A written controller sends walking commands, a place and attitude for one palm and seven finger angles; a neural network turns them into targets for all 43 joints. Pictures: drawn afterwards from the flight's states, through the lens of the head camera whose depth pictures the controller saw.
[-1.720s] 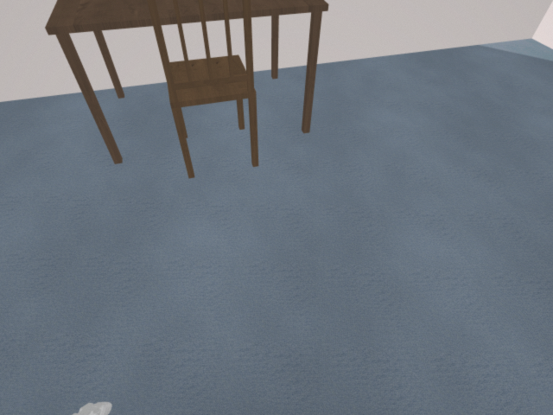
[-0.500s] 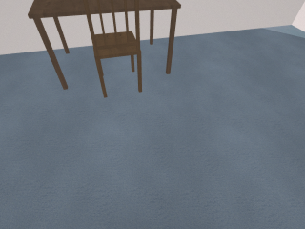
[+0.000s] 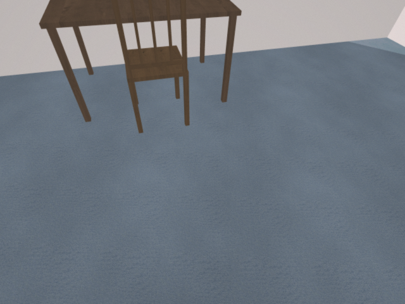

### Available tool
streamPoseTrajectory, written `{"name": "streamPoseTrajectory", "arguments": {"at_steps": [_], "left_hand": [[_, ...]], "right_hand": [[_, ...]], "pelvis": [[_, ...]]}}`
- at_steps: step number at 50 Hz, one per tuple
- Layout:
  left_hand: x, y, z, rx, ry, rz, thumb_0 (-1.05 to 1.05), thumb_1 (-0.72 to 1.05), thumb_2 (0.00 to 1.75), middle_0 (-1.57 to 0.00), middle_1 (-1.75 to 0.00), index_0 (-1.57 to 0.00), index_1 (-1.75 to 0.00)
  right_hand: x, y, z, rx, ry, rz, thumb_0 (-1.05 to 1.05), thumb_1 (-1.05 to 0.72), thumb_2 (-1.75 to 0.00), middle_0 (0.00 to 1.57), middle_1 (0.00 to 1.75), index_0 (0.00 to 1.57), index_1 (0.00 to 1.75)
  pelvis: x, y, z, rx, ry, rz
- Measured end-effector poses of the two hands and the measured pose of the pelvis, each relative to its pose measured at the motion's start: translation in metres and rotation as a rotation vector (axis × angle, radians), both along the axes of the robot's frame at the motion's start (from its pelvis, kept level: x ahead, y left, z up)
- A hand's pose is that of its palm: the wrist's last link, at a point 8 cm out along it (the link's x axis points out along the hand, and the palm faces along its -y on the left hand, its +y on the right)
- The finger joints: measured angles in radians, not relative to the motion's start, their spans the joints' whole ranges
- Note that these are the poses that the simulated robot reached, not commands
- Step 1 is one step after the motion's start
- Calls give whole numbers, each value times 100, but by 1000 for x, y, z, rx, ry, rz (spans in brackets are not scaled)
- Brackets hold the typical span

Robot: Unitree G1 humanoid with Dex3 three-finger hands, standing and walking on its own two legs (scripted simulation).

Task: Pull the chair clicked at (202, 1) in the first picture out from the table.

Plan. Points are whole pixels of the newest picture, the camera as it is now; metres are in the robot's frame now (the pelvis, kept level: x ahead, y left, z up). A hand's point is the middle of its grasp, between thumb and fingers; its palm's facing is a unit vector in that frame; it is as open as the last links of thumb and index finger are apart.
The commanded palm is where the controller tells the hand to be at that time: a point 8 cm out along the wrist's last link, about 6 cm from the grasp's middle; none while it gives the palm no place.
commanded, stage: walk to a spot facing it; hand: left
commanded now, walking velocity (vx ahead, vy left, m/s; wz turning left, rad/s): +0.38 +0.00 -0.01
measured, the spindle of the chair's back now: (153, 31) +1.43 +0.36 -0.07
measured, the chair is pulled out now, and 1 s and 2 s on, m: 0.00 0.00 0.00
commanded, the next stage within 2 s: turn to face it in 1.58 s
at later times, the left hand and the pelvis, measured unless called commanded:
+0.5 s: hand (125, 290) +0.19 +0.20 -0.18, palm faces -0.03 -0.99 -0.14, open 7.3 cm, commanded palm none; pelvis +0.13 +0.02 -0.01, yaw -1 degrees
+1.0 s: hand (138, 235) +0.34 +0.20 -0.21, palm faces +0.10 -0.98 -0.15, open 7.3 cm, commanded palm none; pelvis +0.35 +0.02 -0.02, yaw +2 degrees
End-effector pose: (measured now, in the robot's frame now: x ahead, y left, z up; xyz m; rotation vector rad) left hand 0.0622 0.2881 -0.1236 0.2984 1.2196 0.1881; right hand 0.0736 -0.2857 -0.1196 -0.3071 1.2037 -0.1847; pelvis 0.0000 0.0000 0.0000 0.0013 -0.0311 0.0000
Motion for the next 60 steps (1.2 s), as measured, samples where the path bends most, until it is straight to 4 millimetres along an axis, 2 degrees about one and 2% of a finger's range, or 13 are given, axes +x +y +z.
{"name": "streamPoseTrajectory", "arguments": {"at_steps": [7,13,16,19,23,29,32,34,41,45,49,53,60], "left_hand": [[-22,-21,-23,-88,73,41,0,91,90,-20,-30,-20,-30],[-47,-32,-47,-176,212,103,0,91,90,-20,-30,-20,-30],[-37,-34,-47,-191,278,78,1,91,90,-20,-30,-20,-30],[1,-35,-42,-200,249,61,1,91,90,-20,-30,-20,-30],[79,-38,-36,-197,135,29,1,92,90,-20,-30,-20,-30],[214,-53,-32,-161,-48,-58,1,93,90,-20,-30,-20,-30],[265,-64,-37,-137,-154,-70,1,92,90,-20,-30,-20,-30],[279,-69,-36,-138,-179,-52,1,92,90,-20,-30,-20,-30],[270,-69,-33,-139,-58,36,-1,95,90,-20,-30,-20,-30],[264,-54,-38,-152,14,81,-1,95,90,-20,-30,-20,-30],[262,-38,-52,-181,79,140,0,94,90,-20,-30,-20,-30],[276,-27,-55,-192,154,155,0,93,90,-20,-30,-20,-30],[356,-23,-33,-206,123,133,1,92,90,-20,-30,-20,-30]], "right_hand": [[-17,28,-18,55,73,-22,0,-91,-90,20,30,20,30],[-30,66,-28,85,150,-82,1,-91,-90,20,30,20,30],[-45,85,-26,99,172,-144,0,-91,-90,20,30,20,30],[-69,103,-18,122,267,-195,0,-91,-90,20,30,20,30],[-94,120,-7,157,422,-251,0,-91,-90,20,30,20,30],[-86,118,-8,196,564,-321,0,-91,-90,20,30,20,30],[-57,100,-24,202,578,-324,1,-90,-90,21,30,20,30],[-19,84,-33,189,529,-303,1,-91,-90,20,30,20,30],[180,42,-32,123,130,-164,1,-91,-90,20,30,20,30],[280,45,-16,109,-43,-74,0,-91,-90,20,30,20,30],[354,63,-9,89,-137,4,0,-91,-90,20,30,20,30],[385,82,-9,83,-146,16,0,-91,-90,20,30,20,30],[370,88,-4,76,47,-80,-1,-95,-90,20,30,20,30]], "pelvis": [[22,5,-9,-16,16,0],[57,24,-18,-15,21,-9],[74,28,-15,-18,16,-21],[91,28,-10,-24,16,-12],[117,24,-7,-24,22,-9],[169,5,-18,-21,20,-19],[201,-10,-33,-5,12,-6],[215,-14,-34,-18,0,5],[267,-13,-16,-36,6,21],[300,-4,-13,-45,10,27],[339,14,-20,-62,3,36],[371,28,-20,-40,2,30],[429,36,0,-23,19,15]]}}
